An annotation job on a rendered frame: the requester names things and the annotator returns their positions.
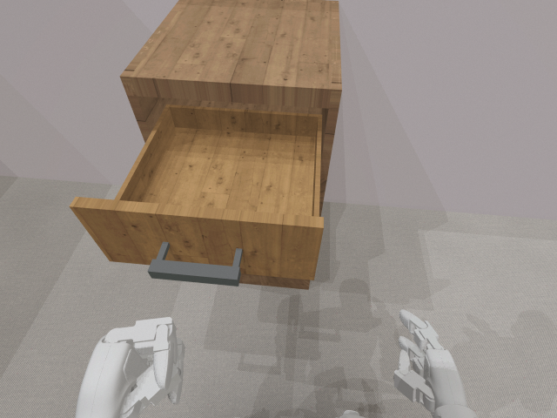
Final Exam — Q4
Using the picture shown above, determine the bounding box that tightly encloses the drawer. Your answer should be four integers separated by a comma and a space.
70, 104, 324, 280

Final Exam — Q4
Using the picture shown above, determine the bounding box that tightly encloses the left robot hand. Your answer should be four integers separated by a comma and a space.
75, 317, 185, 418

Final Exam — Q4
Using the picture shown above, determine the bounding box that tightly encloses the right robot hand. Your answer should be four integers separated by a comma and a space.
394, 309, 468, 416

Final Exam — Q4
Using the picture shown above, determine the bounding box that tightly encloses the handle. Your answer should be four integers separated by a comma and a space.
148, 242, 243, 287

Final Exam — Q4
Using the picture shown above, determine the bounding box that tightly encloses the cabinet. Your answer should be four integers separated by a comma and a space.
120, 0, 342, 290

